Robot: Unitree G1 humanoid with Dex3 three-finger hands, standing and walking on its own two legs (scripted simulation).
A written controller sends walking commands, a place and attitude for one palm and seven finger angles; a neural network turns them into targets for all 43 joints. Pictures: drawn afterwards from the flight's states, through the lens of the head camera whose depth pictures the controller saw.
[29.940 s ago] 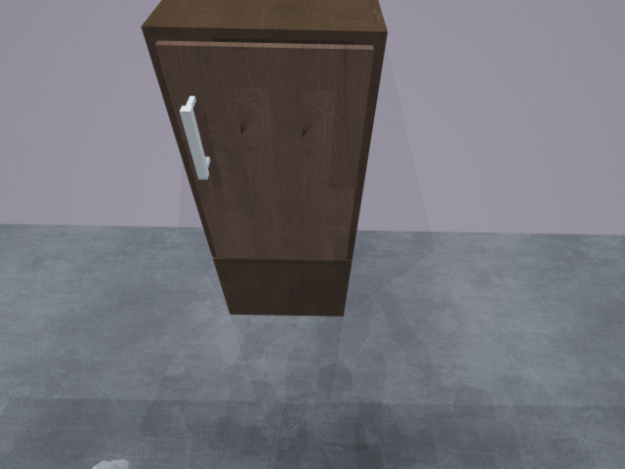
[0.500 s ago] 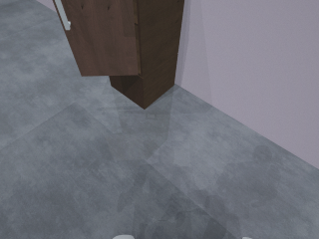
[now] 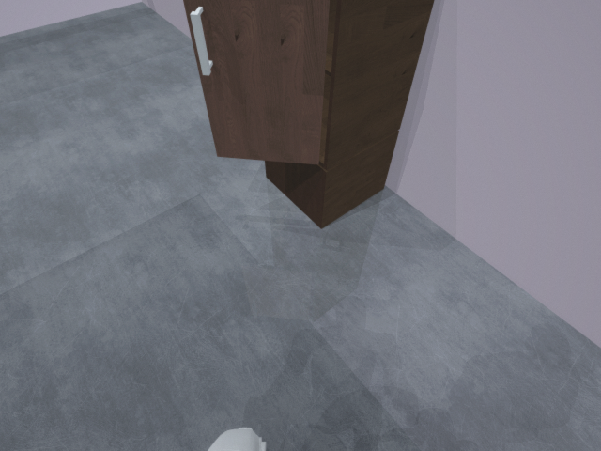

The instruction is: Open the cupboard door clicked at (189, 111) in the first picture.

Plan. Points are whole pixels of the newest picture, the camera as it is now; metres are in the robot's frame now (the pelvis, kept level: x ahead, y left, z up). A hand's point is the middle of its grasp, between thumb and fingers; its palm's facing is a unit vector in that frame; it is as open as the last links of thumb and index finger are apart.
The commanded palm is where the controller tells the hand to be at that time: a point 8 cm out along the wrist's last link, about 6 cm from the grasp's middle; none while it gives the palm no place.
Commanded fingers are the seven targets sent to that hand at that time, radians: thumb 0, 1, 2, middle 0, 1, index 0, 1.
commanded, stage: take the last steps up to it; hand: left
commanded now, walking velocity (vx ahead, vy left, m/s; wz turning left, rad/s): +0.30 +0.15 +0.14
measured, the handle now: (203, 41) +1.05 +0.34 +0.02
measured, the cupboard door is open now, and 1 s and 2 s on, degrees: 45 45 45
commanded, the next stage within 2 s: come to a stop and stand still in 1.04 s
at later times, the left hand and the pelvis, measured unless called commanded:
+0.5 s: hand (170, 363) +0.26 +0.25 -0.16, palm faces +0.05 -0.97 -0.22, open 7.3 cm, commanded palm none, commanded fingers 0.00 0.90 0.90 -0.20 -0.30 -0.20 -0.30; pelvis +0.16 +0.06 -0.02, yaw +1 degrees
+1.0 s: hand (144, 344) +0.30 +0.32 -0.19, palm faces +0.10 -0.98 -0.17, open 7.3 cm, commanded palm none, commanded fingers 0.00 0.90 0.90 -0.20 -0.30 -0.20 -0.30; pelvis +0.35 +0.14 -0.01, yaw +1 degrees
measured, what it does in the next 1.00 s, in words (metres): walks ahead: left foot, then right foot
